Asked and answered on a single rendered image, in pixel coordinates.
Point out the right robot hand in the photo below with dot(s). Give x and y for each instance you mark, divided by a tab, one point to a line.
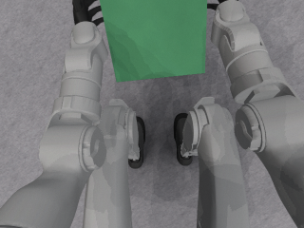
213	6

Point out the right robot upper arm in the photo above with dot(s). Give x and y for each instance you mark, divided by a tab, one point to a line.
274	129

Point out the right robot forearm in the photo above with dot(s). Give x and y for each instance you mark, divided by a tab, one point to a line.
251	72

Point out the robot right foot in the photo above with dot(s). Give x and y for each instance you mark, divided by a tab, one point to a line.
178	136

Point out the left robot upper arm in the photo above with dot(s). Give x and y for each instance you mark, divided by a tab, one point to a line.
69	153

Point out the left robot forearm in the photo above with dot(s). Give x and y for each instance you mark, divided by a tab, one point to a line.
81	84

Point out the carton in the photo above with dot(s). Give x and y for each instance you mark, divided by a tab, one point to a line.
150	39

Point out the right robot thigh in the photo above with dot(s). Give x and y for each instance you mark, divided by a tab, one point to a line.
222	200

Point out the left robot hand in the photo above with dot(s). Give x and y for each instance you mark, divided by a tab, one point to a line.
82	14

